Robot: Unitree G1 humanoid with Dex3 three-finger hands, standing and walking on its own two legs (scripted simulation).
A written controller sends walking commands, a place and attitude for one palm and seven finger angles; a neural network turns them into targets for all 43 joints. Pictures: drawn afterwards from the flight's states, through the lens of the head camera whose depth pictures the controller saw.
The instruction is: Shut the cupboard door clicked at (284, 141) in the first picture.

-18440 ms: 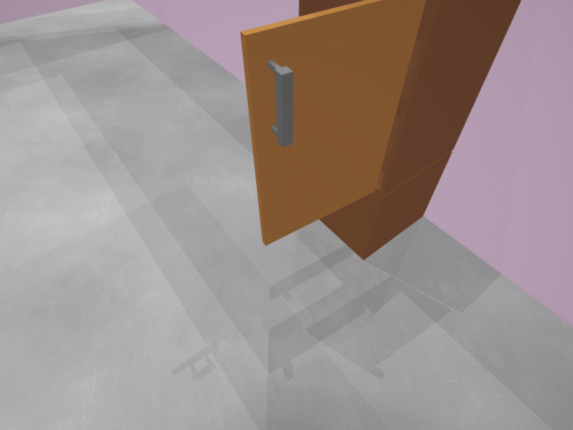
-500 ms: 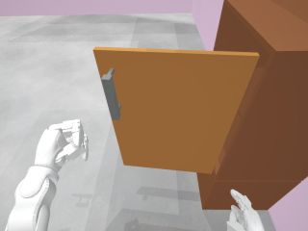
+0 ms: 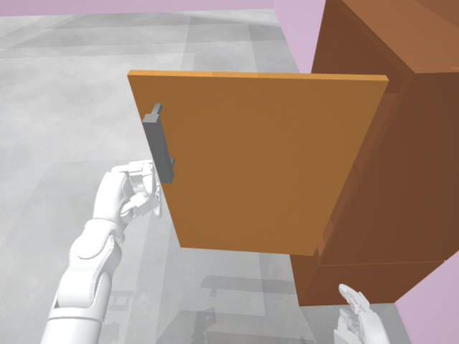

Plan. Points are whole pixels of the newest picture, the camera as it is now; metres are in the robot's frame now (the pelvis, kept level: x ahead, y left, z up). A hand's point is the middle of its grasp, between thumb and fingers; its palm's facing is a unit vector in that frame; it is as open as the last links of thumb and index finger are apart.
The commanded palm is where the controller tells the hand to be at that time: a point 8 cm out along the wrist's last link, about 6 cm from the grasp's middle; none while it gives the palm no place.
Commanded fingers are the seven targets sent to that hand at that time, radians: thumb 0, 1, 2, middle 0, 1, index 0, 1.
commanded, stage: bring the fist close to the handle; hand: left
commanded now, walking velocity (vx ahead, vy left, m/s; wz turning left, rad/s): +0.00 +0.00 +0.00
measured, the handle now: (162, 144) +0.44 +0.16 +0.13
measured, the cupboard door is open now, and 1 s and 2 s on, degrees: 84 82 69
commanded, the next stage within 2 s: push the door shut along its arc in 0.62 s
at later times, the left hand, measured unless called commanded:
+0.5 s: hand (168, 176) +0.35 +0.13 +0.13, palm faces +0.03 -1.00 -0.03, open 3.1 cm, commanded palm +0.32 +0.18 +0.13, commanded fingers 0.00 0.90 0.90 -1.30 -1.50 -1.30 -1.50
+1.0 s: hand (167, 171) +0.37 +0.14 +0.13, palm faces -0.03 -1.00 -0.05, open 3.2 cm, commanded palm +0.35 +0.18 +0.13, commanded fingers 0.00 0.90 0.90 -1.30 -1.50 -1.30 -1.50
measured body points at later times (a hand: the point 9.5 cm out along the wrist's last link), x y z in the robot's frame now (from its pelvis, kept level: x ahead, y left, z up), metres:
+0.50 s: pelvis +0.00 -0.01 +0.00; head +0.00 -0.02 +0.45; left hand +0.34 +0.18 +0.14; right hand +0.15 -0.24 -0.09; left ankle -0.01 +0.09 -0.73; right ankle -0.02 -0.09 -0.73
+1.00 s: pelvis -0.01 -0.02 +0.00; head +0.00 -0.03 +0.45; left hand +0.36 +0.19 +0.14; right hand +0.15 -0.26 -0.09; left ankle -0.01 +0.09 -0.73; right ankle -0.02 -0.09 -0.73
